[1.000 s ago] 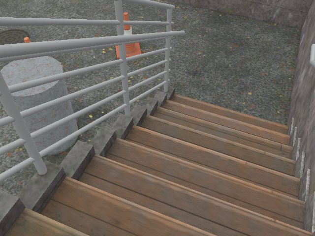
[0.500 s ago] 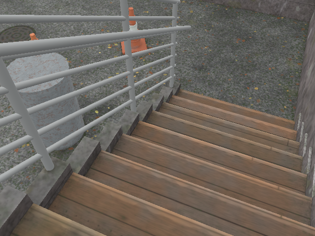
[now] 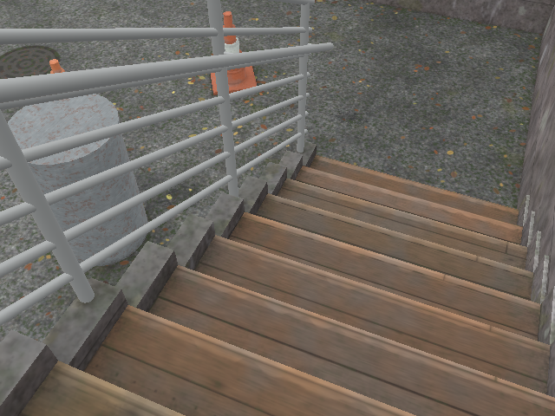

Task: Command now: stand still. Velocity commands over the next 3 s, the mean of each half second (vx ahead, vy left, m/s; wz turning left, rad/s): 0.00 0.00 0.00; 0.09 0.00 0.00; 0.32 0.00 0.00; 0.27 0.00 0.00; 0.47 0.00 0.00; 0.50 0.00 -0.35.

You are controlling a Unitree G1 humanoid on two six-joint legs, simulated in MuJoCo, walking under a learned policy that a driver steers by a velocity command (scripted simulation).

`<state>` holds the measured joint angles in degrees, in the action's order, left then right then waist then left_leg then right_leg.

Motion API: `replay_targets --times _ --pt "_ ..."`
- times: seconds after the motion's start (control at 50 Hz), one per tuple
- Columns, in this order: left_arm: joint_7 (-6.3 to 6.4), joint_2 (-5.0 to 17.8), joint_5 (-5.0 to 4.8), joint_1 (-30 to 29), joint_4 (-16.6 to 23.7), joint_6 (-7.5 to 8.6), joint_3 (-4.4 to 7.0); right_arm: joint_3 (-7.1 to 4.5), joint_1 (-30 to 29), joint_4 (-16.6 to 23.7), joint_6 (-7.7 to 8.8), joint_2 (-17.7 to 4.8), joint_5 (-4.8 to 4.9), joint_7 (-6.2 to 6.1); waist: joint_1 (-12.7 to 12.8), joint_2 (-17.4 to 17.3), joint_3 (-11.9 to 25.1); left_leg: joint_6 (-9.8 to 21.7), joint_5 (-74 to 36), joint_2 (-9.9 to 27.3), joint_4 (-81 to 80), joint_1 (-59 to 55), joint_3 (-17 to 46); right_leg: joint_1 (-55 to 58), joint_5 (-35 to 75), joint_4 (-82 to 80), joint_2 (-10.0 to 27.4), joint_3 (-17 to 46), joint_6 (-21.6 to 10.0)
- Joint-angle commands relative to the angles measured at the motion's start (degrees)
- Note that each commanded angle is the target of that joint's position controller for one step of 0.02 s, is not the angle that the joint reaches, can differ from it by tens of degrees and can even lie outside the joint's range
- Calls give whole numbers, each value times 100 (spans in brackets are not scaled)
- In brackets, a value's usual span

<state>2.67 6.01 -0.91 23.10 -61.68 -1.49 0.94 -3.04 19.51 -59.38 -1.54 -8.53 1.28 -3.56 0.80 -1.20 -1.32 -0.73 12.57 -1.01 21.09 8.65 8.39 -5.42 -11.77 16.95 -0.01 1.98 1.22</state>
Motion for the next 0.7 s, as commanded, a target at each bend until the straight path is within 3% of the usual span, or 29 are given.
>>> replay_targets --times 0.02,0.04,0.1,0.7 --pt "18 407 -7 710 -37 3 65 -81 486 67 19 -465 14 -34 17 63 -352 304 -1298 140 -319 396 -138 84 631 -256 76 -20 -86" --pt "26 476 19 737 -43 -11 95 -84 491 46 58 -477 34 -10 40 77 -328 307 -1318 127 -305 429 -134 141 625 -199 71 -21 -57" --pt "44 407 25 776 -65 -45 87 -82 495 24 103 -451 39 21 53 113 -321 312 -1309 128 -301 439 -150 129 614 -181 72 -20 -52" --pt "20 331 7 961 -240 -9 -2 -12 437 2 129 -358 25 123 67 124 -387 374 -1153 70 -323 561 -220 -8 418 17 48 6 -15"
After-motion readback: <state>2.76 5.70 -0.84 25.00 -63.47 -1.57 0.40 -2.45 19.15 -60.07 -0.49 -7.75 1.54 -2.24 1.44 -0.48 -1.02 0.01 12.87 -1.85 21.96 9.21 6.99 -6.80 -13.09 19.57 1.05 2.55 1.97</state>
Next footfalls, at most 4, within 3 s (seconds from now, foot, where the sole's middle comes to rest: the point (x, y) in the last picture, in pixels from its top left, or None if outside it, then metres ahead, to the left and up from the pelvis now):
1.46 left None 0.37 0.11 -0.94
1.90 right None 0.31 -0.10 -0.94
2.42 left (271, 399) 0.67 0.07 -1.10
2.94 right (351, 353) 0.89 -0.20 -1.26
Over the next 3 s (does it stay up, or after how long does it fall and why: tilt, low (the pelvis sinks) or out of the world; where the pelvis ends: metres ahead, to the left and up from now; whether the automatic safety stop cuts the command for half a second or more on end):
stays up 0.81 -0.10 -0.50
